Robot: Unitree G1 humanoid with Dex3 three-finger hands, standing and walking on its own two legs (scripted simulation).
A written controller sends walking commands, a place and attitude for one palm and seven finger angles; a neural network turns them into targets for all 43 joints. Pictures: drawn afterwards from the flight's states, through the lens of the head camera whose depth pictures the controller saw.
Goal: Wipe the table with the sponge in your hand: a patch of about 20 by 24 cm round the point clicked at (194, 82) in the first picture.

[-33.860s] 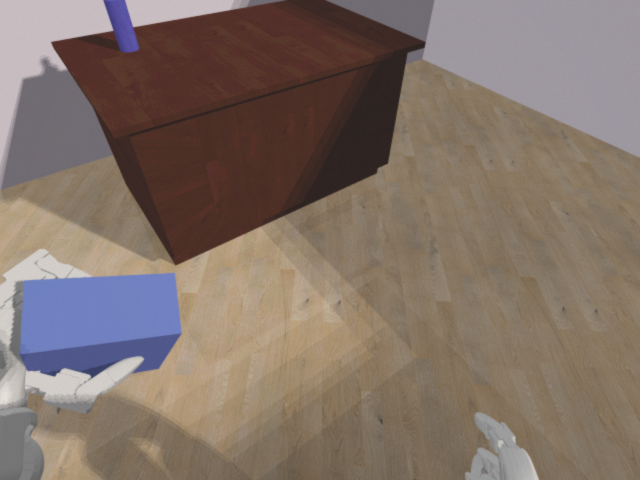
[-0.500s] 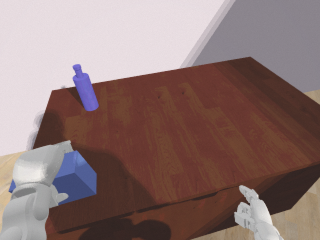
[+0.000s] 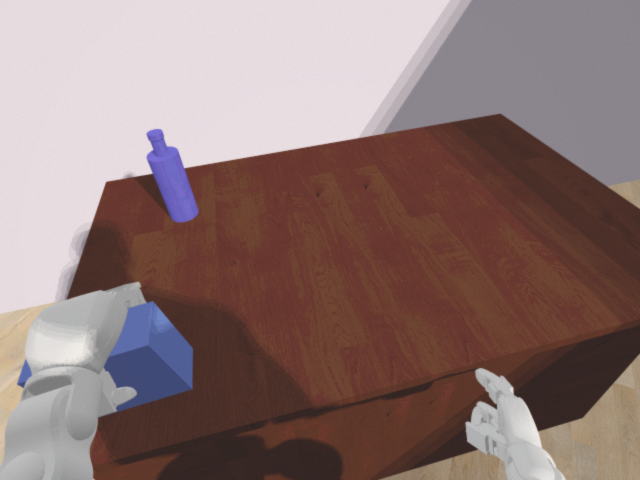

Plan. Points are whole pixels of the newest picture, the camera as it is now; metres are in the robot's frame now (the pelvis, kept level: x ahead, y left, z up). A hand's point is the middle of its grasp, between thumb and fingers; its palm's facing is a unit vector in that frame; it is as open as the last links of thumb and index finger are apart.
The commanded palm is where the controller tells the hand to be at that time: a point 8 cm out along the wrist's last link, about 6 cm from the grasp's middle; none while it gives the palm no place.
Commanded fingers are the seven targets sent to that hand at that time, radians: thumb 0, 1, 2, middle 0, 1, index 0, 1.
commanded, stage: step back with the hand held close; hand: left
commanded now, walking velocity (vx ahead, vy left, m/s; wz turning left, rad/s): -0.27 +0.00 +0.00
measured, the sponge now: (125, 370) +0.19 +0.28 +0.07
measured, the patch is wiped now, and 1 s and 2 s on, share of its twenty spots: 1.00 1.00 1.00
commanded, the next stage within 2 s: stop stepping back and stand still in 1.66 s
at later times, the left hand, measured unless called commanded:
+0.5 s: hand (105, 331) +0.19 +0.27 +0.15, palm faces +0.36 -0.85 -0.40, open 9.6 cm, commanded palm +0.14 +0.31 +0.18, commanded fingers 0.00 0.10 1.30 -1.20 -1.60 -1.20 -1.60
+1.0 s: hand (73, 376) +0.14 +0.26 +0.16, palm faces +0.43 -0.82 -0.36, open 9.6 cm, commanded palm +0.08 +0.30 +0.18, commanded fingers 0.00 0.10 1.30 -1.20 -1.60 -1.20 -1.60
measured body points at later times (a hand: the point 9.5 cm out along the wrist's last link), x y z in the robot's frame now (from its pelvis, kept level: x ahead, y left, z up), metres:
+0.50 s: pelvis -0.03 +0.03 -0.02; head -0.02 +0.05 +0.43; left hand +0.16 +0.31 +0.17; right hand +0.11 -0.23 -0.09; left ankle +0.03 +0.15 -0.74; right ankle +0.02 -0.13 -0.74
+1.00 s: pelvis -0.08 +0.02 -0.03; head -0.06 +0.04 +0.42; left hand +0.11 +0.30 +0.18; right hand +0.12 -0.21 -0.09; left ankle +0.03 +0.15 -0.74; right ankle +0.02 -0.13 -0.74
